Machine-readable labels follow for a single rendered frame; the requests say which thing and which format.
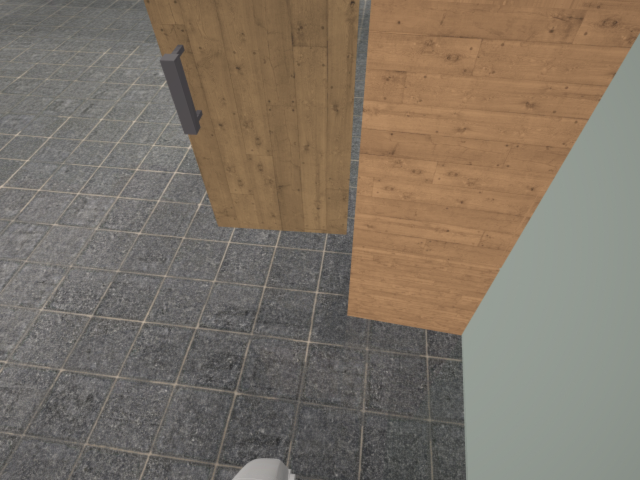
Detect cupboard door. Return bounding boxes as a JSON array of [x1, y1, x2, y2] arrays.
[[144, 0, 360, 235]]

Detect handle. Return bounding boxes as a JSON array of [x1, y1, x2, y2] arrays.
[[160, 45, 203, 135]]

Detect left robot thigh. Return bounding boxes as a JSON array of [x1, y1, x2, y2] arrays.
[[232, 458, 296, 480]]

